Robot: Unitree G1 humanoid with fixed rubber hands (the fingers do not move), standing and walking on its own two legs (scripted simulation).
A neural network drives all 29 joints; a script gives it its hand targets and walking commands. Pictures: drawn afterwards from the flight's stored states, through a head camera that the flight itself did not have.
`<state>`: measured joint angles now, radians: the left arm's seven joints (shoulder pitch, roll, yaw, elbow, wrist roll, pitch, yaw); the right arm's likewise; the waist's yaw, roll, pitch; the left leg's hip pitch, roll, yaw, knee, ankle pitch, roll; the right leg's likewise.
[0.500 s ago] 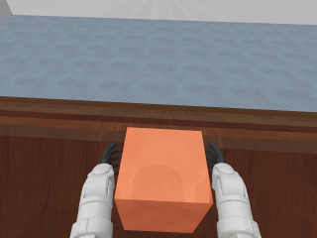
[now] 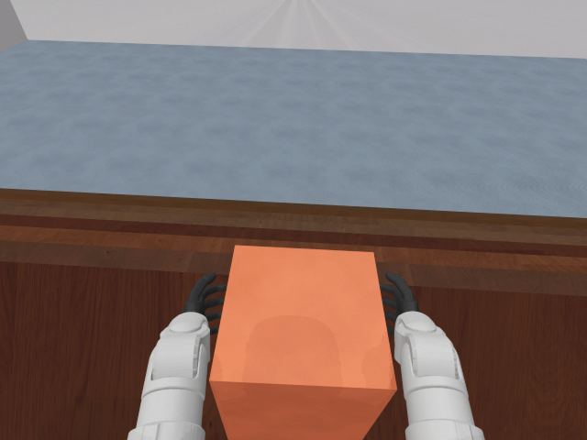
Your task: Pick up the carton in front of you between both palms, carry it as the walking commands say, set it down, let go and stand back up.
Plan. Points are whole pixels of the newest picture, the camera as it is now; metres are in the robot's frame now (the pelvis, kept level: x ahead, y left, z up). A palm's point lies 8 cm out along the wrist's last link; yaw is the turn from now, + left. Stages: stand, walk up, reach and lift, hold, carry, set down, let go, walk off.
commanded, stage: reach and lift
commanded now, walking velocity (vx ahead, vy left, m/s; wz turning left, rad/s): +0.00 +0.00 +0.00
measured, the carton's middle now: (298, 349) +0.28 +0.00 -0.04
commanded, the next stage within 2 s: hold in 0.04 s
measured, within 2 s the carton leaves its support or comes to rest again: neither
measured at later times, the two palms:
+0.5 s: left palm (192, 323) +0.27 +0.15 +0.05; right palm (411, 322) +0.28 -0.15 +0.05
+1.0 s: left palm (198, 273) +0.35 +0.15 +0.07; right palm (397, 267) +0.36 -0.15 +0.07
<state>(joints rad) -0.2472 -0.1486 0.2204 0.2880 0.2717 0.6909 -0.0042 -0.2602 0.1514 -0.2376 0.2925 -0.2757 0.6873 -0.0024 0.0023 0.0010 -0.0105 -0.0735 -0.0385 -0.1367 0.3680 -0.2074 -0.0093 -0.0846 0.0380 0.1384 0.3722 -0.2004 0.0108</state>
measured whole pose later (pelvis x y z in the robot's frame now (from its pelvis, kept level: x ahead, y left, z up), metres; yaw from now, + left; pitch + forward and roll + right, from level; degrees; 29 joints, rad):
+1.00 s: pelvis +0.07 +0.00 -0.02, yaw +1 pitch +4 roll +1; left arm -0.22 -0.12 0.11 -0.10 0.14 1.07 0.09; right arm -0.25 0.09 -0.14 -0.07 -0.11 1.06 -0.07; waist 0.00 -0.02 -0.19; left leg -0.26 0.03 0.04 0.59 -0.40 -0.02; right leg -0.28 -0.06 0.00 0.63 -0.43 0.03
